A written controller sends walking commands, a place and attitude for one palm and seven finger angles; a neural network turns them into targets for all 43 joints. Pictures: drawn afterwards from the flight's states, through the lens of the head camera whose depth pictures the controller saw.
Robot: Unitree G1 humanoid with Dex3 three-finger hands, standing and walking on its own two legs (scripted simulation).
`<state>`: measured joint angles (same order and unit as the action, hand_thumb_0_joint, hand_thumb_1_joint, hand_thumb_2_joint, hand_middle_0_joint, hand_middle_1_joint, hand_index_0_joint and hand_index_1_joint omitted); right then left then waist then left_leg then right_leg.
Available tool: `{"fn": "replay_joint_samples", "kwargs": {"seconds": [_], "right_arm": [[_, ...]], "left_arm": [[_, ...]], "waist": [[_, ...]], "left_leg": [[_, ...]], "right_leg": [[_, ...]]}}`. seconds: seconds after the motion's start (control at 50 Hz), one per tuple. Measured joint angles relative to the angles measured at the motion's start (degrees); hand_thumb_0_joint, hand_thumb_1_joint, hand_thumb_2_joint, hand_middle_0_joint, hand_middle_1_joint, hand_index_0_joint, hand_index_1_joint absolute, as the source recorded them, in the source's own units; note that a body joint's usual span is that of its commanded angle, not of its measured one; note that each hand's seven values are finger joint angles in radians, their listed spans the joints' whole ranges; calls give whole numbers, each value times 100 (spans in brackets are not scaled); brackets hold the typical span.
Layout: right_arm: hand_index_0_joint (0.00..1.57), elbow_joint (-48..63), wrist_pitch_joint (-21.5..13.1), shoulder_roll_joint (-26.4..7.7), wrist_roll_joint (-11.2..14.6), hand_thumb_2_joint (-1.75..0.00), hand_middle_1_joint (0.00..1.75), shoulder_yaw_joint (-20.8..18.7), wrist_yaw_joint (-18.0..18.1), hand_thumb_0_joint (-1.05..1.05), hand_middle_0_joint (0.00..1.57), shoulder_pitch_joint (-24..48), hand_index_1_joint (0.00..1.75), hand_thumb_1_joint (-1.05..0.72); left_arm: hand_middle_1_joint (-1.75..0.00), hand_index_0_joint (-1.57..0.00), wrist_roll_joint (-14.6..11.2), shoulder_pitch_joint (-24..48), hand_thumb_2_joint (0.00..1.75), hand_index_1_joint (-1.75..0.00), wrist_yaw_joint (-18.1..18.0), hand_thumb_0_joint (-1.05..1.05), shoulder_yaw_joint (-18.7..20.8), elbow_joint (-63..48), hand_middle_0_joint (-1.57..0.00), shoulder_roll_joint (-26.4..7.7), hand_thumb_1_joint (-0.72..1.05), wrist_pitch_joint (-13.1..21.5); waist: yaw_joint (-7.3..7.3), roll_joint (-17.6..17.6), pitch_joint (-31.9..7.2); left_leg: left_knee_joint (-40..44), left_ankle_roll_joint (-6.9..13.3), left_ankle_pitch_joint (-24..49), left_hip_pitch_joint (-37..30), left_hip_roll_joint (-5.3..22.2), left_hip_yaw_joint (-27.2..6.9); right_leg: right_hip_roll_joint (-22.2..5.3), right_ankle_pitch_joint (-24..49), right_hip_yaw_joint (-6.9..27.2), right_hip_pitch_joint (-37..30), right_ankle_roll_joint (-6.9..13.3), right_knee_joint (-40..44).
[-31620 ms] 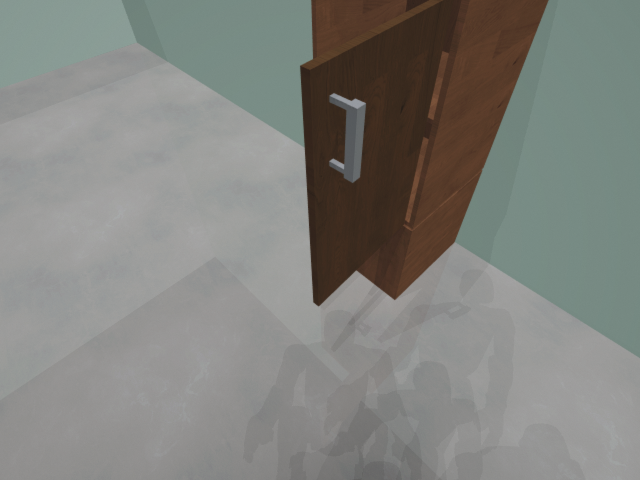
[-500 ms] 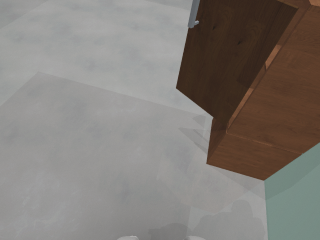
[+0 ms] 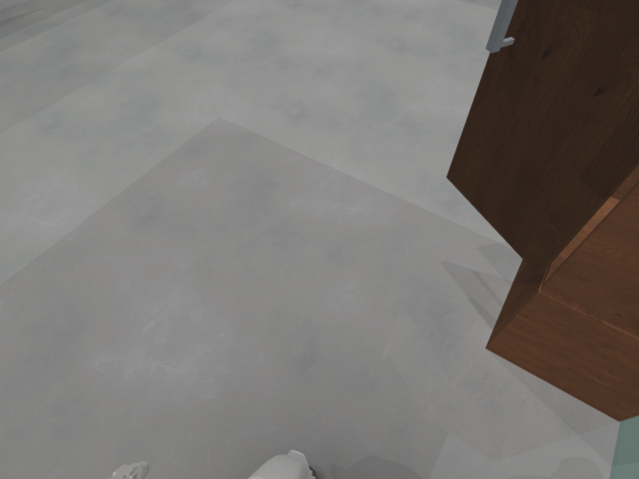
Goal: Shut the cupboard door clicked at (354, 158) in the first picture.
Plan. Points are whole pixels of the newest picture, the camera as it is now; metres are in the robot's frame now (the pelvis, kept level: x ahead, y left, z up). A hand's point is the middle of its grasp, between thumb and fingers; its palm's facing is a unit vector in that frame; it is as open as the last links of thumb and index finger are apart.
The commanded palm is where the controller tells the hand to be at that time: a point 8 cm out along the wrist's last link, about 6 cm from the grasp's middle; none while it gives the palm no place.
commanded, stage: walk to a spot facing it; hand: left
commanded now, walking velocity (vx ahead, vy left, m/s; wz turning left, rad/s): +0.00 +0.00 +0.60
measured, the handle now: (512, 12) +0.87 -0.32 +0.13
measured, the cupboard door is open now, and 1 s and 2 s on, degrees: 59 59 59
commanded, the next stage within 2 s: turn to face it in 1.42 s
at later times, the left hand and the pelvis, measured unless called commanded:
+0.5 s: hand out of the picture -0.05 +0.24 -0.19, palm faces +0.39 -0.90 -0.21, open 7.4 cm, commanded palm none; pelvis +0.02 +0.04 -0.01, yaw +20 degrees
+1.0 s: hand (124, 426) +0.20 +0.30 -0.14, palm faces +0.52 -0.82 -0.24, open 7.4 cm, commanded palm none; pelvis +0.18 +0.07 +0.00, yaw +34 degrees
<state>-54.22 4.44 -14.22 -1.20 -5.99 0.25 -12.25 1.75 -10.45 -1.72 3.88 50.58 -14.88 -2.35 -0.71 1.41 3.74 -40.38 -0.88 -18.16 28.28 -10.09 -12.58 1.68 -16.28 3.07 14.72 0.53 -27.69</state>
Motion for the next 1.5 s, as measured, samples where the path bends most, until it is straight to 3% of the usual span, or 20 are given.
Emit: {"fn": "replay_joint_samples", "kwargs": {"seconds": [0.06, 0.12, 0.26, 0.4, 0.42, 0.48, 0.56, 0.72, 0.86, 0.88, 0.9, 0.94, 0.98, 1.04, 1.18, 1.28, 1.34, 1.38, 1.44, 1.5], "right_arm": [[20, 82, -8, -53, -37, -89, 30, -28, -68, 0, 20, -18, 30, -91], [20, 124, -38, -41, -10, -89, 30, 13, -139, 0, 20, -63, 30, -91], [20, 2, 48, 36, 33, -89, 30, 136, -143, 0, 20, 138, 30, -91], [20, 210, -132, 186, 58, -89, 30, 250, -172, 1, 20, 551, 30, -91], [20, 267, -213, 192, 38, -89, 30, 265, -181, 1, 20, 561, 30, -91], [20, 354, -405, 282, -17, -89, 30, 323, -148, 0, 20, 542, 30, -91], [20, 354, -529, 346, -36, -89, 30, 389, -39, 0, 20, 148, 30, -91], [20, -70, -577, 389, -4, -89, 30, 417, -17, 0, 21, -644, 30, -91], [20, -373, -563, 314, -21, -89, 30, 349, 0, 0, 21, -1089, 30, -91], [20, -409, -565, 300, 0, -89, 30, 338, 0, 0, 21, -1174, 30, -91], [20, -455, -567, 297, 36, -89, 30, 321, -10, 0, 21, -1237, 30, -91], [20, -560, -500, 229, 60, -89, 30, 274, -10, 1, 21, -1125, 30, -91], [20, -568, -467, 191, 27, -89, 30, 230, -32, 1, 21, -1003, 30, -91], [20, -466, -425, 184, -3, -89, 30, 186, -95, 1, 20, -790, 30, -91], [20, -144, -338, 236, -12, -89, 30, 155, -219, 1, 20, -144, 30, -91], [19, 82, -358, 191, -17, -89, 30, 187, -315, 0, 20, 423, 30, -92], [19, 255, -444, 150, -28, -89, 30, 218, -340, 0, 20, 678, 30, -92], [20, 437, -575, 43, -58, -89, 30, 235, -338, 0, 20, 734, 30, -91], [20, 514, -698, 28, -32, -89, 30, 266, -201, 0, 20, 760, 30, -91], [20, 432, -674, 98, -25, -89, 30, 349, -91, 0, 20, 573, 30, -91]], "left_arm": [[-30, -20, -8, -150, 90, -30, -34, 1, -30, 140, -20, 123, 91, -78], [-30, -20, -20, -268, 90, -30, -27, 1, -54, 188, -20, 223, 91, 26], [-30, -20, 0, -401, 90, -30, 26, 1, -115, 94, -21, 501, 90, 256], [-30, -20, 18, -679, 90, -30, 94, 1, -3, 195, -21, 382, 90, 207], [-30, -20, -4, -750, 90, -30, 118, 1, 26, 220, -21, 324, 90, 183], [-30, -20, 10, -734, 90, -30, 145, 1, 100, 364, -21, 128, 90, -30], [-30, -20, 29, -503, 90, -29, 236, 1, 154, 349, -20, 0, 91, -47], [-30, -19, 5, 122, 90, -29, 358, 1, 124, -41, -20, -6, 91, 122], [-30, -19, -26, 440, 90, -29, 391, 1, 42, -192, -20, 112, 91, 250], [-30, -19, -22, 439, 90, -29, 395, 1, 13, -228, -20, 124, 91, 322], [-30, -20, 0, 451, 90, -29, 382, 1, -15, -260, -20, 132, 91, 422], [-30, -20, 16, 478, 90, -30, 318, 1, -50, -257, -20, 277, 91, 535], [-30, -20, 24, 351, 90, -30, 261, 1, -76, -216, -20, 403, 91, 559], [-30, -20, 27, 54, 90, -30, 185, 1, -66, -21, -20, 531, 91, 528], [-30, -20, 8, -530, 90, -30, 114, 0, 48, 409, -20, 471, 94, 616], [-30, -20, 25, -848, 90, -30, 144, 0, 30, 627, -20, 375, 93, 594], [-30, -20, 23, -1071, 90, -30, 176, 1, 28, 717, -20, 315, 92, 546], [-30, -20, -14, -1239, 90, -30, 228, 1, 28, 764, -20, 316, 91, 466], [-30, -20, -47, -960, 90, -30, 252, 1, 21, 744, -20, 193, 91, 214], [-30, -20, -8, -555, 90, -29, 210, 1, 80, 543, -20, 118, 91, 198]], "waist": [[-73, 3, 54], [-135, -90, 111], [-16, -212, 272], [179, -465, 259], [184, -504, 197], [234, -633, 153], [160, -527, 40], [-17, -318, -17], [-257, -127, -20], [-280, -103, -42], [-281, -116, -59], [-255, 26, 56], [-230, 54, 65], [-248, -11, -37], [-105, -203, -45], [117, -276, 152], [234, -385, 239], [195, -335, 203], [192, -354, 344], [225, -364, 318]], "left_leg": [[-1964, -82, -407, 489, 180, 573], [-2563, -171, -325, 449, 555, 869], [-1588, -233, -738, -210, 1054, 1122], [365, -24, -425, -1090, 994, 1653], [608, 101, -94, -1165, 958, 1650], [307, 330, -187, -1138, 879, 1618], [818, 344, -72, -1508, 853, 1339], [1875, 377, 223, -2259, 780, 823], [1768, 212, -300, -2631, 798, 602], [1509, 182, -508, -2591, 792, 536], [957, 205, -737, -2388, 742, 534], [-872, 317, -1089, -1704, 711, 583], [-2310, 357, -805, -984, 743, 815], [-3050, 276, -217, -145, 989, 1136], [-2069, 73, 406, 773, 1427, 1414], [-675, 165, 466, 602, 1471, 1680], [1, 322, 288, 191, 1289, 1870], [320, 549, 771, -74, 1152, 1916], [-159, 720, 431, -94, 934, 1844], [249, 658, 386, -449, 784, 1719]], "right_leg": [[-169, 25, -214, -170, 76, 42], [-345, -22, -420, -327, 81, 108], [-712, -321, -1012, -472, -1, -155], [-1053, -788, -1496, -413, -278, -789], [-1117, -923, -1505, -277, -303, -1124], [-988, -1594, -952, 434, -317, -2846], [-821, -850, -633, 1200, -371, -3728], [-799, 314, -324, 1866, -550, -2677], [-463, 515, -464, 1262, -426, -867], [-397, 552, -499, 996, -370, -530], [-402, 657, -515, 840, -156, -356], [-395, 479, -701, 768, 46, -661], [-447, 292, -863, 509, 52, -583], [-526, 281, -1121, 25, 4, -116], [-612, 102, -1800, -868, -68, 592], [-734, -310, -2199, -1292, -293, 524], [-1001, -768, -2341, -1428, -513, 67], [-1279, -1111, -2265, -1110, -499, -1106], [-1165, -1311, -1099, 84, -382, -3698], [-1030, -824, -656, 1054, -359, -4468]]}}
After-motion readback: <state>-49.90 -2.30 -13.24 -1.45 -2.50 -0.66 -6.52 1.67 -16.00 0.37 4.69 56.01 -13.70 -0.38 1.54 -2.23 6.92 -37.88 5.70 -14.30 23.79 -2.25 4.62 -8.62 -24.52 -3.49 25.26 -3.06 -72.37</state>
